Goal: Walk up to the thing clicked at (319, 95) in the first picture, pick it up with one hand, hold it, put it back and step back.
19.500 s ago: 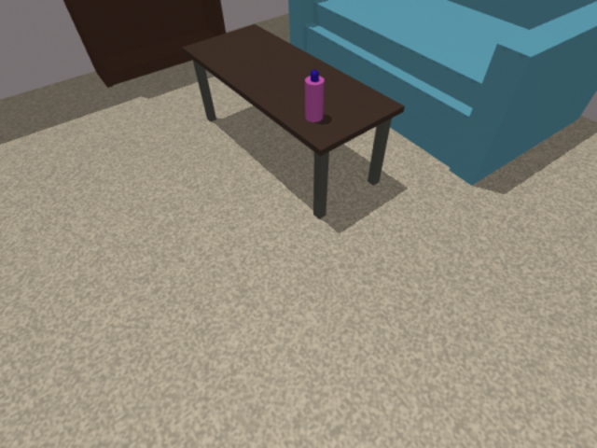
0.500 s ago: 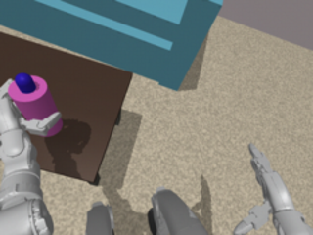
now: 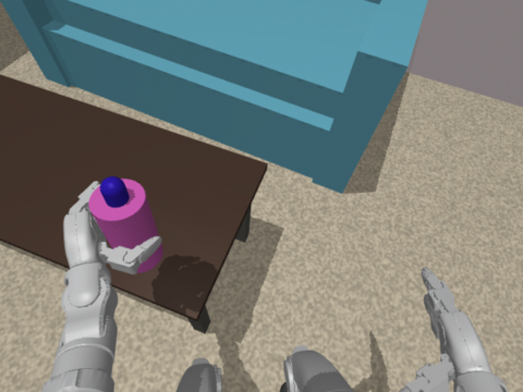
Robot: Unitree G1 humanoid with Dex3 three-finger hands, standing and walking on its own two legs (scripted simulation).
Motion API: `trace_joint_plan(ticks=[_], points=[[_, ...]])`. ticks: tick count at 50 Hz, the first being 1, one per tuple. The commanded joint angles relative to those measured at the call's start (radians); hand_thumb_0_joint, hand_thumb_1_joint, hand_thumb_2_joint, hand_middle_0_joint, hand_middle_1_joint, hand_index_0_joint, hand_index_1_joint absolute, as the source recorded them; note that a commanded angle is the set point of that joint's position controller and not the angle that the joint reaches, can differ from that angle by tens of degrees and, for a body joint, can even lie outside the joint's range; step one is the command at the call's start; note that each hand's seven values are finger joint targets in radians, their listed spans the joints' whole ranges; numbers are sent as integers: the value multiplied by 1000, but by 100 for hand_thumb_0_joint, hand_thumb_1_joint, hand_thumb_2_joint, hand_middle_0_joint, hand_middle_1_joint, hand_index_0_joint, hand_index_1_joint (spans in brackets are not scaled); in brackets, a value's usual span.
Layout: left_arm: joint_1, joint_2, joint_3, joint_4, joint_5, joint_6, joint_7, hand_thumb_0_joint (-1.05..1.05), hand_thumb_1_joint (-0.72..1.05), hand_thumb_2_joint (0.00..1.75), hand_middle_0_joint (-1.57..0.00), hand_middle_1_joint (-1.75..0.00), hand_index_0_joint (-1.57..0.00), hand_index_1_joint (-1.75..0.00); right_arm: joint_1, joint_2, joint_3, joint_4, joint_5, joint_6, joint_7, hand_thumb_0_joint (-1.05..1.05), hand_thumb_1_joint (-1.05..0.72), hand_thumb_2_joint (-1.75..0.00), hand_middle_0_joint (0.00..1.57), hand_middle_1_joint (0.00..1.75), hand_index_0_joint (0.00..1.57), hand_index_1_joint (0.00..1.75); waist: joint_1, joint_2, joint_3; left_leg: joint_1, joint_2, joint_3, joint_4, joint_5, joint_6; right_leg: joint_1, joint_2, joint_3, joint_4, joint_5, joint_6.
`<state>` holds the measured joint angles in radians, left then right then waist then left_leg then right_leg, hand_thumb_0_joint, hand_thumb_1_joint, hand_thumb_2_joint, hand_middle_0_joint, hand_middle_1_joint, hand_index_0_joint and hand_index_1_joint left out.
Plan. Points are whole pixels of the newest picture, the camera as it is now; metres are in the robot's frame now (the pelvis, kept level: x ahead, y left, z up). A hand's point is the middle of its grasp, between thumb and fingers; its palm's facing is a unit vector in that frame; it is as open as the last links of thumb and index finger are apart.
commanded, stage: lift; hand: left
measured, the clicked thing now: (128, 222) +0.38 +0.18 +0.02
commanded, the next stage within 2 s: hold in 0.58 s
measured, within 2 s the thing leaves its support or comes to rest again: neither
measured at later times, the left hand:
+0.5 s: hand (124, 229) +0.36 +0.18 +0.04, palm faces +0.20 -0.98 -0.03, open 10.5 cm
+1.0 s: hand (120, 234) +0.34 +0.17 +0.06, palm faces +0.20 -0.98 -0.03, open 10.5 cm
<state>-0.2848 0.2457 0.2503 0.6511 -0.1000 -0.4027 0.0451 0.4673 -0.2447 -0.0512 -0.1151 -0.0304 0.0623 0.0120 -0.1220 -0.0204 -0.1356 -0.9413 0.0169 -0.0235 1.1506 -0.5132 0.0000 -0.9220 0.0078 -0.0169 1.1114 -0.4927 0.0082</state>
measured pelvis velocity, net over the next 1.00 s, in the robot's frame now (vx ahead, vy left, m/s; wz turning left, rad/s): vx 0.01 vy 0.00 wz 0.00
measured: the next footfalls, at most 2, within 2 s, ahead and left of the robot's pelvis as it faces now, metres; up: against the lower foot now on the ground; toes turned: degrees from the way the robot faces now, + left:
none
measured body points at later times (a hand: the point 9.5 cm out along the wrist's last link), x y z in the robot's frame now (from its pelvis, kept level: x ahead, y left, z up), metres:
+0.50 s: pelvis +0.01 +0.00 +0.02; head +0.07 +0.02 +0.47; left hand +0.34 +0.23 +0.04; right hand +0.17 -0.25 +0.02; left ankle +0.02 +0.12 -0.65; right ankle +0.02 -0.13 -0.65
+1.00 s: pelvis +0.01 +0.00 +0.03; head +0.06 +0.01 +0.48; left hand +0.33 +0.23 +0.07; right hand +0.17 -0.24 +0.02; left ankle +0.02 +0.12 -0.65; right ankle +0.02 -0.13 -0.65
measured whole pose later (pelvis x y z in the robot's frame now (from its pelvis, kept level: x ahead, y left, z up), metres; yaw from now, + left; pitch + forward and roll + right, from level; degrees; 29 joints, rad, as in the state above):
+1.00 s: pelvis +0.01 +0.00 +0.03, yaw +0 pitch +11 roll -1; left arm -0.06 0.17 0.15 0.33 -0.12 -0.26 0.08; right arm 0.46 -0.22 -0.05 0.01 -0.01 0.03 -0.02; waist -0.05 -0.01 -0.11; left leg -0.71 0.01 0.00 0.98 -0.47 0.01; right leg -0.71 0.00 0.01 0.97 -0.46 0.01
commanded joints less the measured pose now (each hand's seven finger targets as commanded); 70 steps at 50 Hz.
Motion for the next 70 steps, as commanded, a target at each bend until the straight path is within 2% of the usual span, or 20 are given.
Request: trace_joint_plan(ticks=[1, 5, 7, 17, 23, 25, 27, 36, 37, 41, 44, 49, 52, 57, 60, 62, 67, 68, 69, 70], points=[[-428, 186, 33, -432, -32, -126, 8, 0, -1, 130, -122, -141, -124, -142, 36, -126, -97, -152, 2, -58, -28, 0, 55, -5, 5, 5, 5, 5, 13, 144, -432, 337, -18, 6, -176, 289, 4, 222, 1, 8, -163, 307, -17], [-354, 129, -1, -405, -34, -103, 15, 0, -4, 130, -123, -142, -125, -143, 3, -120, -88, -169, 6, -61, -35, 0, 56, -5, 5, 5, 5, 5, 22, 88, -387, 314, -21, 16, -198, 259, 10, 267, 0, 17, -197, 307, -8], [-371, 166, 23, -468, -32, -106, 23, 0, -3, 130, -122, -141, -124, -142, 5, -122, -95, -140, 6, -61, -38, 0, 56, -5, 5, 5, 5, 5, 33, 114, -380, 320, -24, 20, -213, 232, 7, 272, -4, 22, -209, 285, -9], [-274, 121, 3, -561, -37, -80, 41, 0, -2, 132, -124, -143, -125, -144, 3, -113, -92, -164, 11, -67, -46, 0, 55, -5, 5, 5, 5, 5, 40, 101, -396, 393, -21, 21, -234, 336, 7, 329, 0, 19, -219, 368, -11], [-265, 105, -12, -587, -30, -61, 42, 0, -2, 131, -123, -142, -125, -143, -8, -105, -89, -107, 11, -71, -46, 0, 55, -5, 5, 5, 5, 5, 54, 130, -344, 407, -18, 13, -277, 315, -6, 311, 3, 5, -223, 324, -20], [-222, 65, -31, -547, -35, -49, 39, 0, -1, 131, -122, -141, -124, -143, -6, -106, -90, -93, 11, -73, -45, 0, 56, -5, 5, 5, 5, 5, 54, 118, -322, 420, -11, 2, -291, 328, -11, 292, 9, -6, -225, 313, -24], [-244, 95, -8, -586, -41, -52, 39, 0, 1, 131, -124, -143, -126, -144, -15, -121, -105, -96, 16, -79, -48, 0, 55, -5, 5, 5, 5, 5, 54, 99, -322, 416, -14, 8, -296, 303, -6, 316, 8, -2, -238, 310, -19], [-212, 69, -34, -674, -54, -39, 26, 0, 0, 126, -125, -141, -127, -142, -10, -100, -76, -105, 18, -91, -44, 0, 54, -5, 5, 5, 5, 5, 66, 103, -371, 457, -11, 6, -284, 438, -10, 359, 4, -1, -224, 403, -22], [-199, 81, -21, -671, -51, -35, 31, 0, 0, 124, -125, -140, -127, -141, 2, -93, -75, -79, 17, -87, -44, 0, 54, -5, 5, 5, 5, 5, 73, 107, -357, 450, -12, 7, -286, 430, -9, 358, 4, 0, -227, 397, -22], [-158, 36, -59, -655, -45, -13, 33, 0, 0, 124, -121, -138, -123, -139, 4, -109, -95, -47, 13, -88, -45, 0, 55, -5, 5, 5, 5, 5, 60, 114, -341, 475, -7, 6, -295, 436, -14, 329, 6, -5, -234, 388, -24], [-188, 87, -27, -713, -40, -10, 40, 0, 1, 124, -124, -140, -126, -140, 6, -102, -86, -40, 19, -86, -48, 0, 54, -5, 5, 5, 5, 5, 75, 125, -316, 455, -13, 7, -313, 384, -14, 347, 3, -2, -243, 357, -24], [-119, 38, -38, -693, -55, 12, 36, 0, 2, 125, -123, -140, -125, -141, -8, -99, -87, -47, 22, -92, -55, 0, 55, -5, 5, 5, 5, 5, 73, 76, -299, 441, -16, 14, -325, 333, -6, 367, 4, 1, -267, 334, -18], [-148, 64, -39, -758, -48, 12, 34, 0, 6, 125, -123, -140, -125, -140, -17, -82, -65, -61, 22, -97, -58, 0, 55, -5, 5, 5, 5, 5, 74, 84, -304, 449, -17, 16, -331, 315, -4, 376, 2, 3, -275, 323, -16], [-142, 66, -39, -804, -59, 34, 34, 0, 5, 124, -122, -139, -124, -139, -6, -95, -90, -22, 25, -99, -65, 0, 55, -5, 5, 5, 5, 5, 74, 90, -291, 442, -23, 30, -329, 302, 3, 392, -2, 15, -296, 338, -10], [-119, 45, -57, -804, -56, 54, 37, 0, 7, 124, -121, -138, -123, -138, -32, -78, -66, -28, 26, -105, -65, 0, 55, -5, 5, 5, 5, 5, 76, 65, -257, 431, -24, 32, -339, 250, 8, 389, -4, 18, -319, 295, -5], [-131, 67, -37, -819, -55, 58, 43, 0, 7, 124, -121, -138, -123, -139, -46, -93, -84, -18, 28, -110, -68, 0, 55, -5, 5, 5, 5, 5, 78, 71, -259, 435, -24, 31, -352, 221, 7, 392, -3, 17, -326, 266, -6], [-96, 21, -75, -796, -57, 79, 41, 0, 6, 127, -122, -140, -124, -141, -59, -87, -72, -9, 27, -119, -72, 0, 55, -5, 5, 5, 5, 5, 81, 73, -273, 462, -15, 21, -358, 302, 0, 408, 1, 6, -311, 319, -14], [-133, 80, -24, -840, -57, 78, 51, 0, 6, 125, -124, -140, -126, -141, -28, -105, -94, 32, 29, -115, -75, 0, 54, -5, 5, 5, 5, 5, 84, 90, -291, 474, -15, 23, -354, 326, -1, 416, -1, 9, -307, 342, -15], [-81, 28, -64, -758, -53, 90, 45, 0, 3, 126, -123, -141, -125, -141, -37, -85, -72, 28, 26, -114, -74, 0, 54, -5, 5, 5, 5, 5, 82, 62, -255, 460, -16, 26, -350, 334, 2, 412, -1, 8, -311, 353, -11], [-91, 20, -63, -765, -59, 88, 45, 0, 4, 128, -124, -142, -126, -143, -36, -83, -76, 40, 26, -117, -72, 0, 55, -5, 5, 5, 5, 5, 79, 58, -235, 449, -14, 25, -353, 324, 1, 403, -1, 7, -313, 343, -12]])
